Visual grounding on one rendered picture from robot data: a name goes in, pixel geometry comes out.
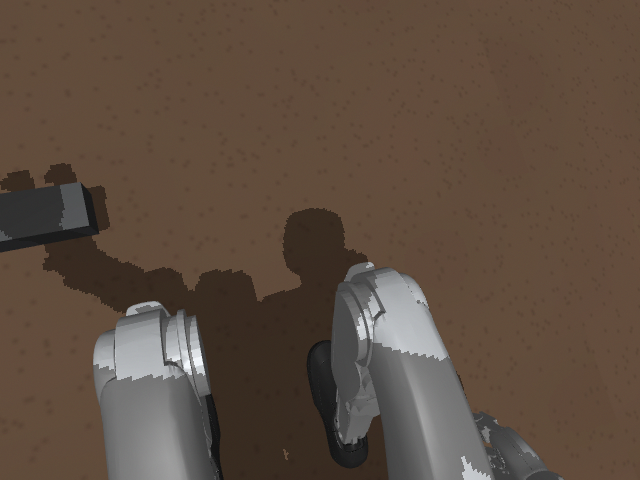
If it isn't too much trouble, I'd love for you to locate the right robot foot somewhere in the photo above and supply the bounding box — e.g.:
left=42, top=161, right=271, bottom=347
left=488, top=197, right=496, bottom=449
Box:
left=307, top=340, right=368, bottom=469

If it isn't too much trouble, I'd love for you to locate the right robot hand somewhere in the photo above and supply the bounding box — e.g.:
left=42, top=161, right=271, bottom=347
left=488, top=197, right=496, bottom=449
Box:
left=472, top=411, right=549, bottom=480

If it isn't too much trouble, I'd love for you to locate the left robot foot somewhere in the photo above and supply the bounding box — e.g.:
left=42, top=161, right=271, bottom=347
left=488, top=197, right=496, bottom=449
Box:
left=205, top=394, right=224, bottom=480

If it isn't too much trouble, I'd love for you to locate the carton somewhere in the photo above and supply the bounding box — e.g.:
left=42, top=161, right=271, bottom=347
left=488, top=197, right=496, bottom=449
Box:
left=0, top=182, right=99, bottom=253

